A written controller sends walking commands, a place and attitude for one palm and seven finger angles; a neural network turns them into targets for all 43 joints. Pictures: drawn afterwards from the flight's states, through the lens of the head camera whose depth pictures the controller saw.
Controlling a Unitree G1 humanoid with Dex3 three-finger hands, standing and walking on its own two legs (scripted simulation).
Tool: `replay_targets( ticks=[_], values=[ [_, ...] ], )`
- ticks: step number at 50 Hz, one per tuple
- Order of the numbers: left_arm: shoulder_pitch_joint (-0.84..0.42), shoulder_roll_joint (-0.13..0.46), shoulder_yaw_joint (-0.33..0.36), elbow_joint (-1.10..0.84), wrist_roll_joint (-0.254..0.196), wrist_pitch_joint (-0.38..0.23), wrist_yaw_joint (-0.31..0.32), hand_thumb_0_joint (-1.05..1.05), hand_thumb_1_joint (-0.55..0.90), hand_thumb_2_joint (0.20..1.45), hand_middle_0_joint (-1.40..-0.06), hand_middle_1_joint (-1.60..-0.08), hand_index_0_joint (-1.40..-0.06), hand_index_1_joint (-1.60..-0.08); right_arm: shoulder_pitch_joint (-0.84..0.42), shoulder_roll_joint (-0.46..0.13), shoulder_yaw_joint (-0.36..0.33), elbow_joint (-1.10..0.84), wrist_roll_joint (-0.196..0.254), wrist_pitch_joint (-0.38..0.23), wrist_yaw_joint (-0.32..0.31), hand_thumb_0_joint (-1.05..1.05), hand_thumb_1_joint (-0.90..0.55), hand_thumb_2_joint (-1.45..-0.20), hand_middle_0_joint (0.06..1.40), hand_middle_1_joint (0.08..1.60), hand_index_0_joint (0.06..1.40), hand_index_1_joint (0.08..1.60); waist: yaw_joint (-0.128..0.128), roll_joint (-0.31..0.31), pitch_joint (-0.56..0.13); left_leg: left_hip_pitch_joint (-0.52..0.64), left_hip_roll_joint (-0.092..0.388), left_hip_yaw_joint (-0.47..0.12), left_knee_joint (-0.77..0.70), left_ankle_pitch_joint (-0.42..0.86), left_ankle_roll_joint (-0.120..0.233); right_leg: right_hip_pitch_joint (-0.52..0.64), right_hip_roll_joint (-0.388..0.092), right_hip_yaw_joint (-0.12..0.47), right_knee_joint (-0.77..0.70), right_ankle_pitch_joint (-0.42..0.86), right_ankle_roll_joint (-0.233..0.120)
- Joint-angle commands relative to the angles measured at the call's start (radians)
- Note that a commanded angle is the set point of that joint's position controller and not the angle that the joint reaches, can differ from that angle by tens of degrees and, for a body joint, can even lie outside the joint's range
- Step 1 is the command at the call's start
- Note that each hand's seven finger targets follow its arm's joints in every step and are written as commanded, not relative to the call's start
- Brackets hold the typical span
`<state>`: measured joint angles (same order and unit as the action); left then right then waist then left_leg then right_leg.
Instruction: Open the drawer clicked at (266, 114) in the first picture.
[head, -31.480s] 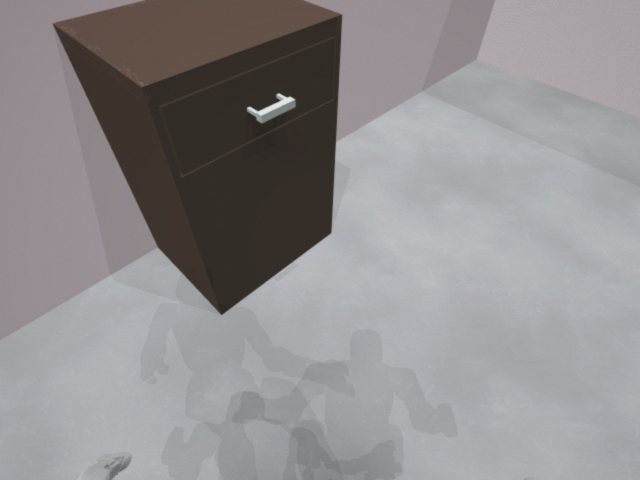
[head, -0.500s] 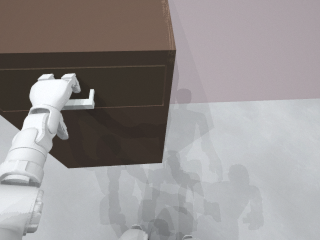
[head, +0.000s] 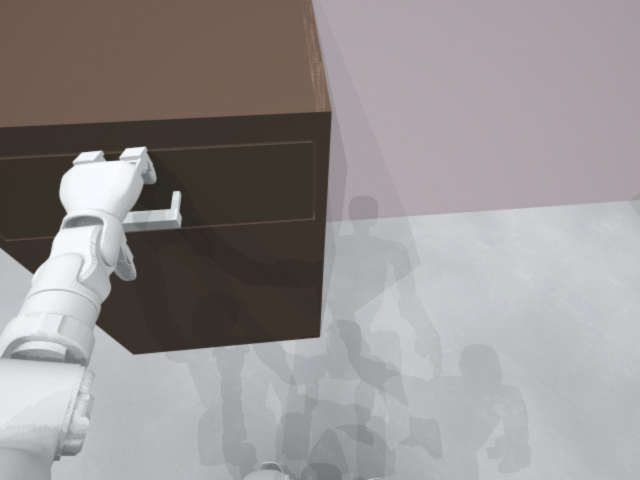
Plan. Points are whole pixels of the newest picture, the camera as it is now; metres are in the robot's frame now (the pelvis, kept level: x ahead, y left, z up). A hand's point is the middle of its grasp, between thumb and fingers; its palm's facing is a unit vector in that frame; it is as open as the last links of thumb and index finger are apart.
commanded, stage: re-aim the fingers above the handle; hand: left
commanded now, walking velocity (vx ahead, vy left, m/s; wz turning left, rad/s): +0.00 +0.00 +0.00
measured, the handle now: (142, 210) +0.50 +0.27 -0.01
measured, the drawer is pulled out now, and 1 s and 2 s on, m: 0.00 0.00 0.00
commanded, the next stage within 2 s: lower the fingers behind the handle in 1.58 s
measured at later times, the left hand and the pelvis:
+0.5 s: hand (124, 213) +0.45 +0.26 +0.04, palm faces -0.06 -0.03 -1.00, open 13.7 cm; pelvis +0.00 +0.00 +0.00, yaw +0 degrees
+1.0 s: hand (120, 215) +0.45 +0.27 +0.04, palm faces -0.04 -0.06 -1.00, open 13.8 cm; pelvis +0.00 +0.01 +0.00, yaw +0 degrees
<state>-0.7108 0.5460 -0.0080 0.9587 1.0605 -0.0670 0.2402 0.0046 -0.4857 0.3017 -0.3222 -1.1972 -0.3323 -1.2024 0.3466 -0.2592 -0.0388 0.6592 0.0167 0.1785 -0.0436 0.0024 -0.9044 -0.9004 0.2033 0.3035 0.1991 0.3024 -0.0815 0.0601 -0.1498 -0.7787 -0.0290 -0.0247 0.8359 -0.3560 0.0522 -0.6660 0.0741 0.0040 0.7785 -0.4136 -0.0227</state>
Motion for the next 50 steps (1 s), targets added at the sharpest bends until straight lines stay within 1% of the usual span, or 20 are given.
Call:
replay_targets(
  ticks=[1,3,7,11,12,16,20,22,25,27,29,35,36,37,38,39,43,44,45,50],
  values=[
    [-0.445,0.271,0.076,-0.197,-0.018,-0.010,0.035,0.000,-0.500,0.300,-0.300,-1.200,-0.300,-1.200,0.100,-0.158,-0.061,-0.073,-0.003,-0.021,-0.021,0.000,-0.900,-0.900,0.200,0.300,0.200,0.300,-0.010,0.026,-0.354,0.372,0.013,-0.010,-0.083,0.327,0.006,0.048,0.011,-0.027,-0.106,0.257,-0.022],
    [-0.443,0.263,0.063,-0.167,-0.018,-0.014,0.032,0.000,-0.500,0.300,-0.300,-1.200,-0.300,-1.200,0.106,-0.158,-0.061,-0.070,0.000,-0.023,-0.025,0.000,-0.900,-0.900,0.200,0.300,0.200,0.300,-0.020,0.024,-0.325,0.354,0.011,-0.007,-0.084,0.291,0.008,0.034,0.011,-0.024,-0.112,0.236,-0.019],
    [-0.481,0.314,0.084,-0.186,-0.008,-0.028,0.036,0.000,-0.500,0.300,-0.300,-1.200,-0.300,-1.200,0.111,-0.158,-0.058,-0.065,0.003,-0.030,-0.033,0.000,-0.900,-0.900,0.200,0.300,0.200,0.300,-0.021,0.042,-0.366,0.341,0.008,-0.001,-0.080,0.283,0.011,0.043,0.007,-0.012,-0.108,0.249,-0.013],
    [-0.458,0.366,0.134,-0.163,-0.014,-0.026,0.039,0.000,-0.500,0.300,-0.300,-1.200,-0.300,-1.200,0.118,-0.164,-0.057,-0.062,0.001,-0.035,-0.035,0.000,-0.900,-0.900,0.200,0.300,0.200,0.300,-0.004,0.031,-0.367,0.306,0.007,0.003,-0.076,0.293,0.010,0.076,0.008,-0.014,-0.100,0.267,-0.019],
    [-0.460,0.336,0.102,-0.177,-0.012,-0.029,0.040,0.000,-0.500,0.300,-0.300,-1.200,-0.300,-1.200,0.117,-0.159,-0.057,-0.067,0.005,-0.035,-0.034,0.000,-0.900,-0.900,0.200,0.300,0.200,0.300,-0.012,0.034,-0.392,0.319,0.005,0.008,-0.075,0.297,0.012,0.078,0.008,-0.008,-0.103,0.280,-0.011],
    [-0.452,0.356,0.129,-0.183,-0.023,-0.028,0.040,0.000,-0.500,0.300,-0.300,-1.200,-0.300,-1.200,0.117,-0.162,-0.058,-0.064,0.002,-0.036,-0.034,0.000,-0.900,-0.900,0.200,0.300,0.200,0.300,-0.006,0.034,-0.390,0.309,0.005,0.015,-0.070,0.319,0.013,0.100,0.007,-0.008,-0.101,0.315,-0.014],
    [-0.447,0.345,0.113,-0.162,-0.020,-0.021,0.041,0.000,-0.500,0.300,-0.300,-1.200,-0.300,-1.200,0.118,-0.163,-0.058,-0.065,0.007,-0.037,-0.034,0.000,-0.900,-0.900,0.200,0.300,0.200,0.300,-0.014,0.021,-0.347,0.296,0.004,0.014,-0.079,0.288,0.014,0.083,0.008,-0.011,-0.111,0.286,-0.011],
    [-0.442,0.392,0.149,-0.191,-0.013,-0.031,0.042,0.000,-0.500,0.300,-0.300,-1.200,-0.300,-1.200,0.119,-0.163,-0.058,-0.066,0.006,-0.034,-0.035,0.000,-0.900,-0.900,0.200,0.300,0.200,0.300,0.004,0.038,-0.413,0.323,0.004,0.013,-0.076,0.333,0.011,0.109,0.008,-0.008,-0.099,0.321,-0.011],
    [-0.416,0.351,0.128,-0.187,-0.016,-0.026,0.041,0.000,-0.500,0.300,-0.300,-1.200,-0.300,-1.200,0.109,-0.161,-0.061,-0.067,0.003,-0.032,-0.034,0.000,-0.900,-0.900,0.200,0.300,0.200,0.300,0.000,0.053,-0.370,0.335,0.008,0.015,-0.074,0.343,0.008,0.085,0.010,-0.016,-0.102,0.318,-0.014],
    [-0.406,0.421,0.172,-0.174,-0.012,-0.027,0.040,0.000,-0.500,0.300,-0.300,-1.200,-0.300,-1.200,0.100,-0.165,-0.054,-0.067,0.006,-0.025,-0.037,0.000,-0.900,-0.900,0.200,0.300,0.200,0.300,0.010,0.041,-0.374,0.312,0.005,0.016,-0.076,0.333,0.011,0.102,0.009,-0.009,-0.103,0.320,-0.010],
    [-0.408,0.415,0.162,-0.167,-0.013,-0.023,0.032,0.000,-0.500,0.300,-0.300,-1.200,-0.300,-1.200,0.100,-0.165,-0.052,-0.073,0.008,-0.025,-0.040,0.000,-0.900,-0.900,0.200,0.300,0.200,0.300,0.005,0.011,-0.361,0.282,0.002,0.020,-0.080,0.305,0.014,0.119,0.007,-0.006,-0.111,0.319,-0.007],
    [-0.391,0.344,0.117,-0.203,-0.023,-0.050,0.006,0.000,-0.500,0.300,-0.300,-1.200,-0.300,-1.200,0.107,-0.163,-0.065,-0.072,0.004,-0.028,-0.036,0.000,-0.900,-0.900,0.200,0.300,0.200,0.300,-0.002,0.044,-0.380,0.366,0.011,0.011,-0.070,0.364,0.010,0.082,0.012,-0.015,-0.105,0.328,-0.014],
    [-0.386,0.301,0.091,-0.213,-0.035,-0.056,-0.004,0.000,-0.500,0.300,-0.300,-1.200,-0.300,-1.200,0.109,-0.160,-0.066,-0.074,0.002,-0.027,-0.034,0.000,-0.900,-0.900,0.200,0.300,0.200,0.300,-0.009,0.047,-0.387,0.390,0.010,0.010,-0.069,0.394,0.009,0.077,0.013,-0.017,-0.108,0.341,-0.015],
    [-0.381,0.322,0.105,-0.211,-0.027,-0.062,-0.006,0.000,-0.500,0.300,-0.300,-1.200,-0.300,-1.200,0.109,-0.161,-0.066,-0.070,0.005,-0.025,-0.033,0.000,-0.900,-0.900,0.200,0.300,0.200,0.300,-0.007,0.036,-0.378,0.394,0.014,0.004,-0.069,0.395,0.009,0.061,0.015,-0.018,-0.107,0.335,-0.012],
    [-0.381,0.277,0.070,-0.218,-0.035,-0.065,-0.012,0.000,-0.500,0.300,-0.300,-1.200,-0.300,-1.200,0.109,-0.161,-0.069,-0.068,0.000,-0.027,-0.031,0.000,-0.900,-0.900,0.200,0.300,0.200,0.300,-0.013,0.050,-0.368,0.403,0.014,0.004,-0.066,0.401,0.008,0.053,0.015,-0.020,-0.108,0.333,-0.015],
    [-0.381,0.296,0.091,-0.241,-0.035,-0.072,-0.013,0.000,-0.500,0.300,-0.300,-1.200,-0.300,-1.200,0.108,-0.160,-0.070,-0.068,0.001,-0.024,-0.029,0.000,-0.900,-0.900,0.200,0.300,0.200,0.300,-0.007,0.039,-0.379,0.412,0.016,0.000,-0.066,0.409,0.007,0.053,0.015,-0.019,-0.108,0.337,-0.013],
    [-0.395,0.252,0.068,-0.285,-0.038,-0.085,-0.006,0.000,-0.500,0.300,-0.300,-1.200,-0.300,-1.200,0.102,-0.158,-0.076,-0.062,-0.005,-0.019,-0.021,0.000,-0.900,-0.900,0.200,0.300,0.200,0.300,-0.011,0.094,-0.363,0.470,0.023,-0.020,-0.060,0.469,-0.005,-0.004,0.020,-0.035,-0.094,0.318,-0.024],
    [-0.382,0.262,0.085,-0.300,-0.036,-0.086,0.002,0.000,-0.500,0.300,-0.300,-1.200,-0.300,-1.200,0.100,-0.155,-0.074,-0.069,-0.005,-0.018,-0.017,0.000,-0.900,-0.900,0.200,0.300,0.200,0.300,0.003,0.086,-0.383,0.472,0.021,-0.022,-0.064,0.463,-0.005,0.000,0.021,-0.036,-0.096,0.307,-0.022],
    [-0.376,0.272,0.096,-0.280,-0.034,-0.079,0.012,0.000,-0.500,0.300,-0.300,-1.200,-0.300,-1.200,0.097,-0.158,-0.075,-0.064,-0.005,-0.016,-0.017,0.000,-0.900,-0.900,0.200,0.300,0.200,0.300,-0.002,0.076,-0.349,0.460,0.024,-0.027,-0.064,0.455,-0.007,-0.010,0.022,-0.042,-0.093,0.293,-0.027],
    [-0.422,0.306,0.120,-0.250,-0.014,-0.035,0.060,0.000,-0.500,0.300,-0.300,-1.200,-0.300,-1.200,0.090,-0.164,-0.069,-0.068,-0.007,-0.017,-0.011,0.000,-0.900,-0.900,0.200,0.300,0.200,0.300,0.006,0.068,-0.363,0.428,0.022,-0.033,-0.075,0.403,-0.012,-0.015,0.021,-0.050,-0.081,0.250,-0.029]
  ],
)
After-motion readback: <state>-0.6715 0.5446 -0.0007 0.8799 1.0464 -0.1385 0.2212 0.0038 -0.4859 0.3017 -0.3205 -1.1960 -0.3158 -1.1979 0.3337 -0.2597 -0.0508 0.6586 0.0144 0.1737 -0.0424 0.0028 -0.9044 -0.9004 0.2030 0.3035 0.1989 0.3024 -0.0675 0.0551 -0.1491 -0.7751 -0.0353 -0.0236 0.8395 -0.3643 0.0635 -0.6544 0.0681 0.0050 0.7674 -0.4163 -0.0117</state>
